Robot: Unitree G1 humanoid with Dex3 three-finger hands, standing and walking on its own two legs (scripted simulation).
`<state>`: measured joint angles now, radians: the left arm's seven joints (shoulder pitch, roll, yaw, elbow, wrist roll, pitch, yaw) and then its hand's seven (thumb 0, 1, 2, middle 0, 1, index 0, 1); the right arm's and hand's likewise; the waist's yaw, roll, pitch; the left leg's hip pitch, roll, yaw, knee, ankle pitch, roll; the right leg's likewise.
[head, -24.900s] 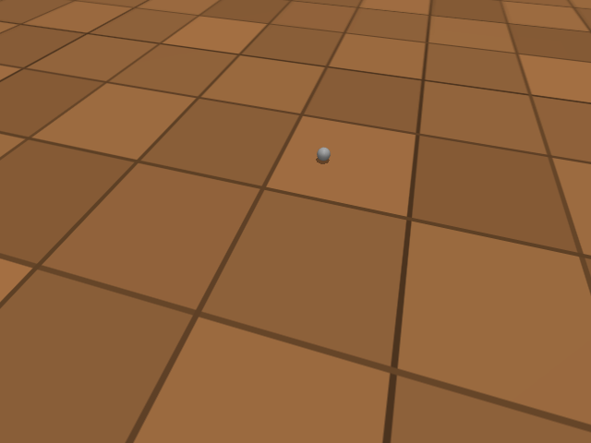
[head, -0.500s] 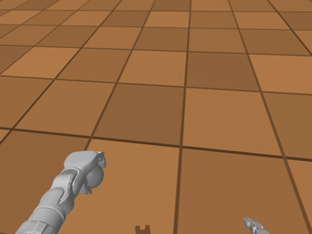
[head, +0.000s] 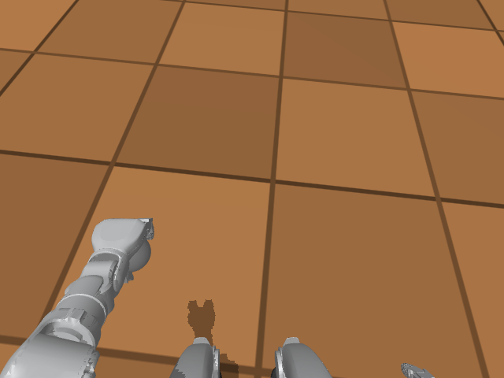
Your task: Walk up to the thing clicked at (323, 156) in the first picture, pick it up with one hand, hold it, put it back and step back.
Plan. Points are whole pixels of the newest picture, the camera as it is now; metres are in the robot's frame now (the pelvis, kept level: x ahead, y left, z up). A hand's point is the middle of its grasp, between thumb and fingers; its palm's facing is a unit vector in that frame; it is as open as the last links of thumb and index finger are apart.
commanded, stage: crouch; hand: left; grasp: from above
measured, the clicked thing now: (131, 252) +0.37 +0.23 -0.13
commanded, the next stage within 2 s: lower in 1.36 s
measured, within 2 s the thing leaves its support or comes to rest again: neither
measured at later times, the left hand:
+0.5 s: hand (152, 274) +0.39 +0.24 -0.34, palm faces -0.45 +0.00 -0.89, open 10.0 cm
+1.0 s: hand (159, 278) +0.41 +0.25 -0.46, palm faces -0.45 -0.02 -0.89, open 9.9 cm
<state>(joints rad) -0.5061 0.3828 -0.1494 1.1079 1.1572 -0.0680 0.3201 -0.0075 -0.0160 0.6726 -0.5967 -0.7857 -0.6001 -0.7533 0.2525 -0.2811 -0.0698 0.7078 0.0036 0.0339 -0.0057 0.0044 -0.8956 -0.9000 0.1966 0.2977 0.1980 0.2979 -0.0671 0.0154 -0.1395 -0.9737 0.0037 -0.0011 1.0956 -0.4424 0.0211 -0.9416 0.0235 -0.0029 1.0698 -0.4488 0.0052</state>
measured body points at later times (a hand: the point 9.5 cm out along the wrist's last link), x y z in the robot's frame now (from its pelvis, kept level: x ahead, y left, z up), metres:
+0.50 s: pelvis -0.04 +0.00 -0.20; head +0.16 +0.02 +0.20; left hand +0.41 +0.24 -0.29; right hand +0.01 -0.27 -0.33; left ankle +0.04 +0.11 -0.66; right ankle +0.03 -0.12 -0.66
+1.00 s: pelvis -0.05 +0.00 -0.29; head +0.19 +0.04 +0.10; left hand +0.43 +0.25 -0.41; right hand -0.01 -0.28 -0.40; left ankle +0.04 +0.11 -0.66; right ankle +0.03 -0.12 -0.66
